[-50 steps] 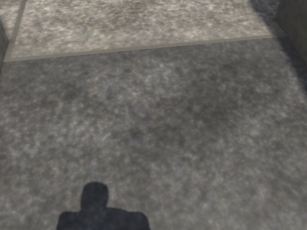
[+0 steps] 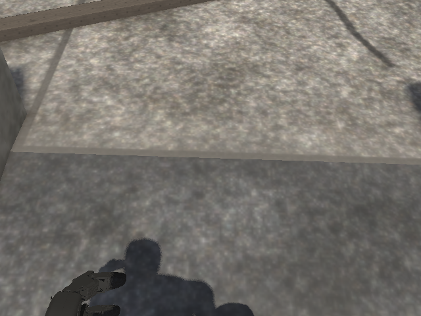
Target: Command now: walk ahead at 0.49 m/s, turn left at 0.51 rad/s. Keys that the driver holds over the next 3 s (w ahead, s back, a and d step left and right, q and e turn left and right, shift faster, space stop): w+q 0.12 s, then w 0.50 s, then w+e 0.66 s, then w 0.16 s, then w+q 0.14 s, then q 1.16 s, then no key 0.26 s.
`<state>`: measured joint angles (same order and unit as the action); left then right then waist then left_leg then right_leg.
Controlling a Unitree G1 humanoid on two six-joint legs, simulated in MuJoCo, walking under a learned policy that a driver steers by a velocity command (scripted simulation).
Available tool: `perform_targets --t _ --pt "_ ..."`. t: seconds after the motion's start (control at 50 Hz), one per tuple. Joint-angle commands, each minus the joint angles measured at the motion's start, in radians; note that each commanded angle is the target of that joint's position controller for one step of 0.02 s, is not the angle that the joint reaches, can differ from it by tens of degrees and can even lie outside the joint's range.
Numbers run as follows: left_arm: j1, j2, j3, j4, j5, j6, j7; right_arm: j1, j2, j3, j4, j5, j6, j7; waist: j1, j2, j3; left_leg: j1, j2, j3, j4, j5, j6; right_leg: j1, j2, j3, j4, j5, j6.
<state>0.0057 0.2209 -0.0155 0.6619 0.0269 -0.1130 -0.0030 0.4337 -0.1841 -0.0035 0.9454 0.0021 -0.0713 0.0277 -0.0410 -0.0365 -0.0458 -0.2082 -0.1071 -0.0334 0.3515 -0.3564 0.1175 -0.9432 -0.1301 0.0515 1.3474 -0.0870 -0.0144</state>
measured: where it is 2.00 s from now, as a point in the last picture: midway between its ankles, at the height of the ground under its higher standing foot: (211, 148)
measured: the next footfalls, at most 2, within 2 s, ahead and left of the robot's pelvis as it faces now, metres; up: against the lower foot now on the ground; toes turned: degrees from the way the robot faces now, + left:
right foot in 0.18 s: +0.33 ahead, -0.13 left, +0.05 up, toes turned +7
left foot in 0.64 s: +0.45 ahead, +0.19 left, +0.07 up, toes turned +16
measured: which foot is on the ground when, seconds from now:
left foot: down 0.00-0.20, up 0.22-0.62, down 0.64-1.00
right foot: up 0.00-0.16, down 0.18-0.66, up 0.68-1.00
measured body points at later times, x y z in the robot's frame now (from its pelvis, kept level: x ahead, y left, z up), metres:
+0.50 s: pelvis +0.27 -0.01 +0.05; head +0.28 +0.00 +0.50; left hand +0.21 +0.25 -0.09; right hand +0.52 -0.18 -0.03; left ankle +0.34 +0.16 -0.61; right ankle +0.28 -0.13 -0.70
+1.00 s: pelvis +0.50 +0.09 +0.06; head +0.51 +0.10 +0.51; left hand +0.67 +0.32 -0.04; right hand +0.49 -0.16 -0.07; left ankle +0.41 +0.18 -0.68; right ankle +0.65 -0.05 -0.54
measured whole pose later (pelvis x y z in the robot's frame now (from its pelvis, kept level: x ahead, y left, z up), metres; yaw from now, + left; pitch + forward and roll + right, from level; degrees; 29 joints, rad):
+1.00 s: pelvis +0.50 +0.09 +0.06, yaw +2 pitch +2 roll +1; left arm 0.15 0.21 0.02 0.70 -0.01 -0.01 -0.02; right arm 0.44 -0.18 -0.02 0.91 -0.03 -0.07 -0.02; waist -0.05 -0.05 -0.04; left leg -0.04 0.03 0.23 0.28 -0.43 -0.04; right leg -0.95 -0.08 0.03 1.30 -0.09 -0.01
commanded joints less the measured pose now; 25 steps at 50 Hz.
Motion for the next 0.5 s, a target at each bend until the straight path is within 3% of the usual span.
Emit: perform_targets --t 0.02,0.06,0.1,0.14,0.16,0.18,0.2,0.22,0.24,0.26,0.28,0.3,0.32,0.34,0.36,0.44,0.5 --pt "-0.046 0.036 0.0 -0.077 0.001 0.0 0.019 -0.029 -0.136 -0.028 -0.097 0.01 -0.018 -0.031 0.025 0.082 0.034 -0.16 0.164 -0.177 -0.172 0.265 0.121 0.159 0.041 -0.09 -0.241 0.096 0.066" --pt "-0.164 0.012 -0.01 -0.113 -0.027 -0.003 0.019 0.034 -0.148 -0.035 -0.097 0.016 -0.01 -0.046 -0.024 0.103 0.04 -0.033 0.19 -0.22 -0.175 0.294 0.116 0.179 0.085 -0.108 -0.466 0.015 0.09" --pt "-0.209 0.026 -0.005 -0.131 -0.048 -0.009 0.002 0.054 -0.167 -0.041 -0.105 0.015 0.008 -0.056 -0.029 0.151 0.033 0.096 0.237 -0.261 -0.132 0.342 0.121 0.201 0.123 -0.127 -0.598 -0.09 0.09" --pt "-0.126 0.069 0.019 -0.115 -0.053 -0.019 -0.011 0.016 -0.175 -0.041 -0.13 0.012 0.023 -0.063 0.028 0.207 -0.027 0.175 0.282 -0.281 -0.039 0.567 0.099 0.327 0.16 -0.14 -0.673 -0.163 0.054" --pt "-0.027 0.105 0.039 -0.091 -0.049 -0.024 -0.012 -0.008 -0.176 -0.038 -0.144 0.008 0.026 -0.065 0.079 0.243 -0.088 0.195 0.274 -0.267 0.05 0.787 0.081 0.46 0.195 -0.164 -0.722 -0.169 0.019" --pt "0.118 0.152 0.064 -0.054 -0.043 -0.024 -0.008 -0.049 -0.161 -0.031 -0.169 0.0 0.023 -0.063 0.151 0.237 -0.185 0.151 0.229 -0.21 0.212 0.966 0.043 0.679 0.165 -0.12 -0.754 -0.125 -0.037" --pt "0.364 0.221 0.088 -0.017 -0.024 -0.022 -0.002 -0.091 -0.142 -0.019 -0.214 -0.027 0.013 -0.065 0.245 0.156 -0.368 -0.061 0.181 -0.174 0.495 0.723 0.013 1.067 -0.036 0.117 -0.75 -0.17 -0.141" --pt "0.468 0.289 0.121 0.045 -0.014 -0.003 -0.003 0.092 -0.009 0.003 -0.221 0.008 -0.008 -0.041 0.146 -0.278 -0.545 -0.458 0.017 -0.146 0.826 0.023 -0.059 1.435 -0.28 0.721 -0.952 -0.513 -0.326" --pt "0.446 0.197 0.102 0.046 -0.031 0.008 0.017 0.056 -0.103 -0.018 -0.182 0.028 -0.018 -0.02 0.181 -0.23 -0.407 -0.622 0.034 -0.192 1.021 -0.15 -0.06 1.37 -0.3 0.917 -1.119 -0.796 -0.334" --pt "0.376 0.144 0.09 0.068 -0.041 0.005 0.03 -0.089 -0.145 -0.034 -0.221 0.031 -0.022 -0.012 0.165 -0.124 -0.136 -0.729 0.076 -0.153 1.136 -0.074 -0.058 1.169 -0.27 0.749 -1.112 -0.733 -0.291" --pt "0.313 0.12 0.078 0.067 -0.031 0.001 0.031 -0.183 -0.133 -0.025 -0.266 0.013 -0.022 -0.012 0.124 0.008 -0.043 -0.692 0.125 -0.111 1.144 0.002 -0.048 0.981 -0.231 0.559 -1.114 -0.532 -0.257" --pt "0.265 0.086 0.068 0.081 -0.014 -0.003 0.022 -0.207 -0.111 -0.023 -0.284 0.002 -0.017 -0.012 0.069 0.04 0.006 -0.622 0.157 -0.102 1.102 0.045 -0.04 0.828 -0.175 0.414 -1.135 -0.386 -0.225" --pt "0.232 0.033 0.053 0.094 -0.002 -0.007 0.013 -0.166 -0.092 -0.021 -0.283 0.007 -0.005 -0.01 0.015 0.011 0.012 -0.551 0.186 -0.106 1.079 0.069 -0.037 0.739 -0.121 0.296 -1.146 -0.302 -0.196" --pt "0.219 0.007 0.047 0.108 -0.008 -0.006 0.002 -0.127 -0.069 -0.015 -0.273 0.02 0.005 -0.009 -0.009 -0.014 0.02 -0.521 0.186 -0.092 1.076 0.069 -0.041 0.689 -0.089 0.207 -1.156 -0.26 -0.189" --pt "0.226 0.015 0.049 0.122 -0.018 -0.008 -0.005 -0.111 -0.054 -0.01 -0.272 0.024 0.014 -0.008 -0.02 -0.024 0.03 -0.522 0.187 -0.074 1.073 0.078 -0.05 0.655 -0.076 0.144 -1.168 -0.224 -0.196" --pt "0.272 0.115 0.069 0.156 -0.024 -0.005 0.008 -0.2 -0.065 0.004 -0.324 -0.003 0.02 -0.012 -0.017 -0.025 0.044 -0.562 0.236 -0.02 0.89 0.197 -0.109 0.625 -0.077 0.036 -1.202 -0.156 -0.219" --pt "0.296 0.175 0.083 0.151 -0.036 0.006 0.023 -0.321 -0.065 0.012 -0.352 0.01 0.013 -0.01 0.035 -0.052 0.028 -0.395 0.228 0.042 0.578 0.182 -0.13 0.621 -0.061 -0.026 -1.215 -0.145 -0.182"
